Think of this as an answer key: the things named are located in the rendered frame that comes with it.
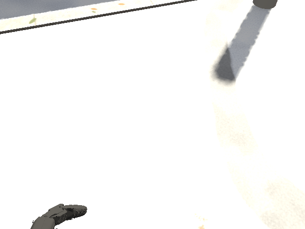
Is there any left robot hand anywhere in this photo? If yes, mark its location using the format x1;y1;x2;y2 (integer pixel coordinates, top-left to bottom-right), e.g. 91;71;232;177
30;203;88;229

